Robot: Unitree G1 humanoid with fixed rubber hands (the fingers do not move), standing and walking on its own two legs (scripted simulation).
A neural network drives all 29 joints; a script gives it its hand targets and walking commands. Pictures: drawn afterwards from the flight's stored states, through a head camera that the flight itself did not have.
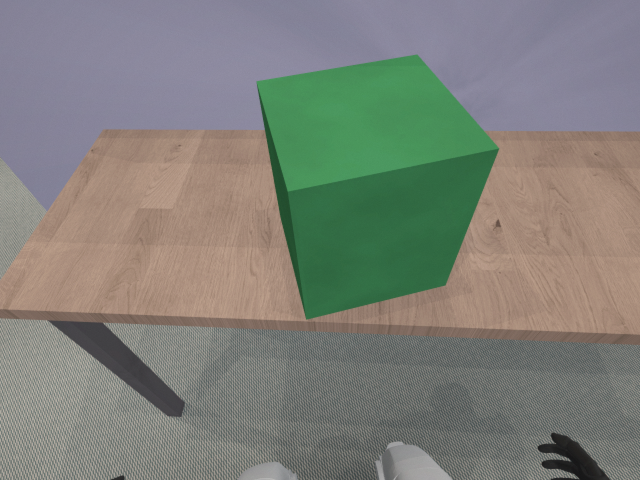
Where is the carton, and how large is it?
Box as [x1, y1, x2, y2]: [256, 55, 498, 319]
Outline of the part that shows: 417,55 256,81 280,217 306,319 444,285 446,282 493,163 498,147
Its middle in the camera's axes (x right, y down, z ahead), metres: +0.05 -0.06 +0.52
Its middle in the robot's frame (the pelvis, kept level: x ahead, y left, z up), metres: +0.44 -0.03 +0.10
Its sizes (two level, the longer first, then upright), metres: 0.210 0.200 0.250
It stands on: a table, 0.70 m high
